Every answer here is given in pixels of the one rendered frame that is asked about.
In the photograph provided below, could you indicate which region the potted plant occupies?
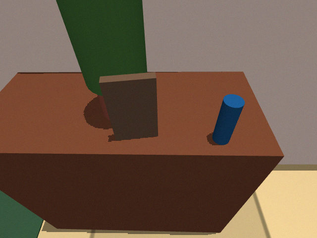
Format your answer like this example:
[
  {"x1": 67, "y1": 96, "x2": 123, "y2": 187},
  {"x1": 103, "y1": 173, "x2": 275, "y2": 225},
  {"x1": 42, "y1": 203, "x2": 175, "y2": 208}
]
[{"x1": 56, "y1": 0, "x2": 147, "y2": 120}]

